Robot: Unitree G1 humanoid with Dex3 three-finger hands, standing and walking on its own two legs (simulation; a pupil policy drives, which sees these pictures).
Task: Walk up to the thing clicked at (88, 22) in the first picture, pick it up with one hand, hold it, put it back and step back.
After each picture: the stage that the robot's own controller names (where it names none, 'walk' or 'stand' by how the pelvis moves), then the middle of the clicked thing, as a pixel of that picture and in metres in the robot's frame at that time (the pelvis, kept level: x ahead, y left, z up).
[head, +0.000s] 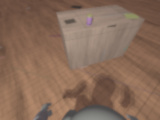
stand; (89, 19) +1.07 +0.04 +0.06
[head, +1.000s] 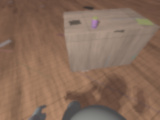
walk; (94, 22) +0.98 +0.03 +0.07
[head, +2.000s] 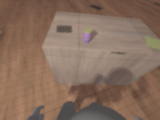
rise first; (87, 35) +0.64 +0.07 +0.09
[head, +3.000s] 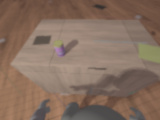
stand; (59, 48) +0.47 +0.25 +0.08
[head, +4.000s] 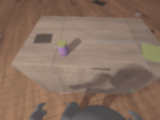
stand; (63, 48) +0.46 +0.21 +0.08
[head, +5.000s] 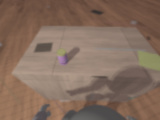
stand; (62, 57) +0.42 +0.22 +0.05
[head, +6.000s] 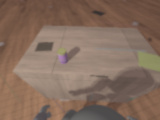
stand; (62, 56) +0.43 +0.22 +0.05
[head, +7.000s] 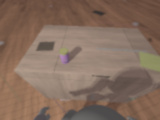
stand; (64, 56) +0.44 +0.21 +0.05
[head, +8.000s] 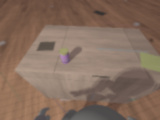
stand; (64, 56) +0.44 +0.21 +0.05
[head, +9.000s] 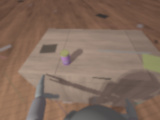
rise first; (65, 57) +0.43 +0.22 +0.06
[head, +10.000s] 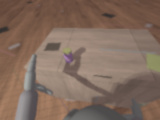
go down; (68, 55) +0.45 +0.22 +0.06
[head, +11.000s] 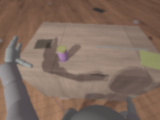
go down; (62, 54) +0.44 +0.21 +0.07
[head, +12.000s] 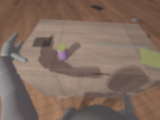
go down; (62, 52) +0.45 +0.20 +0.07
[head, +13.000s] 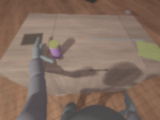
close in; (55, 49) +0.44 +0.22 +0.10
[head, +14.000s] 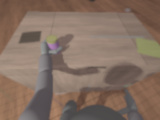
close; (54, 45) +0.47 +0.23 +0.11
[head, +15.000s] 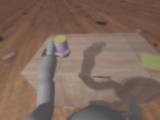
lift; (62, 47) +0.35 +0.17 +0.27
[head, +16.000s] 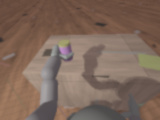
hold; (66, 50) +0.35 +0.16 +0.24
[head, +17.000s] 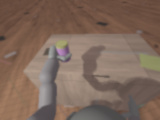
hold; (63, 51) +0.34 +0.18 +0.24
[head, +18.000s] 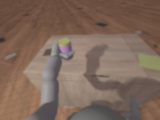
crouch; (66, 49) +0.34 +0.16 +0.25
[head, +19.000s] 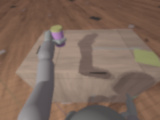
crouch; (58, 36) +0.45 +0.20 +0.26
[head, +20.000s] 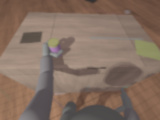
lower; (55, 48) +0.45 +0.21 +0.10
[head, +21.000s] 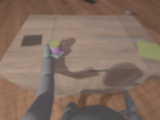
lower; (56, 49) +0.44 +0.21 +0.10
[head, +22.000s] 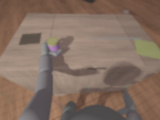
lower; (54, 47) +0.46 +0.22 +0.10
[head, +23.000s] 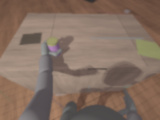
lower; (54, 47) +0.46 +0.22 +0.10
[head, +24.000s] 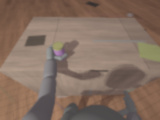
draw back; (59, 51) +0.43 +0.20 +0.10
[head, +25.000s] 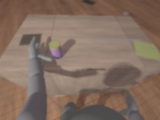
withdraw; (56, 50) +0.44 +0.21 +0.10
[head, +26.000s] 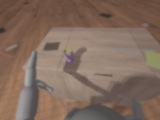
sink last; (69, 55) +0.44 +0.21 +0.07
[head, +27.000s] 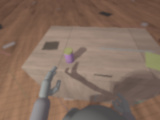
stand; (69, 55) +0.44 +0.20 +0.06
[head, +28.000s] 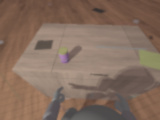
stand; (64, 55) +0.43 +0.21 +0.06
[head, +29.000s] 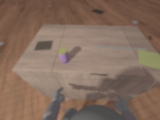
stand; (63, 55) +0.43 +0.21 +0.06
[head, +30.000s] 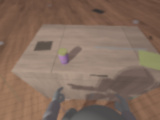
stand; (63, 56) +0.42 +0.21 +0.06
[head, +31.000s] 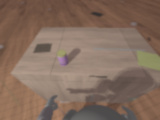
stand; (62, 58) +0.42 +0.21 +0.06
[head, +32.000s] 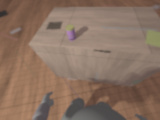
walk; (71, 32) +0.62 +0.20 +0.08
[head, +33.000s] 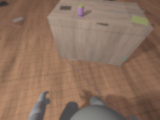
walk; (80, 10) +1.05 +0.13 +0.08
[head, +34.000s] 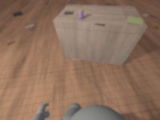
stand; (80, 14) +1.17 +0.20 +0.07
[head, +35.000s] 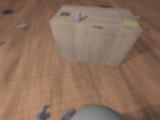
stand; (78, 16) +1.14 +0.18 +0.05
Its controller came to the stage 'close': yes
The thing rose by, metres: 0.22
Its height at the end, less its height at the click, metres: +0.00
